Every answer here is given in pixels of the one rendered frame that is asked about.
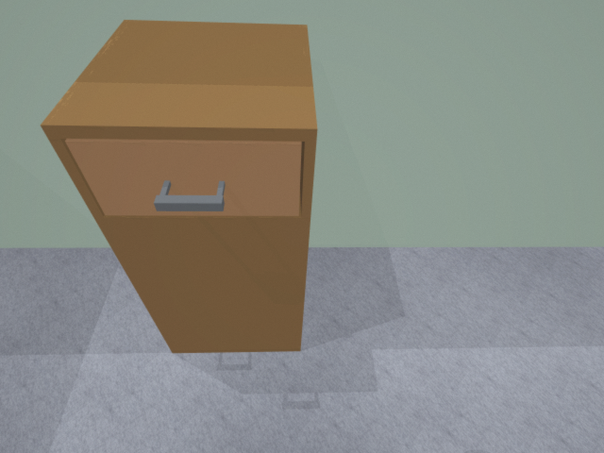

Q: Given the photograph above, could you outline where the drawer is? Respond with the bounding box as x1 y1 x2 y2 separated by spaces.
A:
65 139 302 216

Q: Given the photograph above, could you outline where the handle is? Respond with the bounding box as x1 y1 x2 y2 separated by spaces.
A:
154 180 226 211

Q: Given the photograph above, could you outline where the cabinet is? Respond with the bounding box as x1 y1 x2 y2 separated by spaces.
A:
41 20 317 353

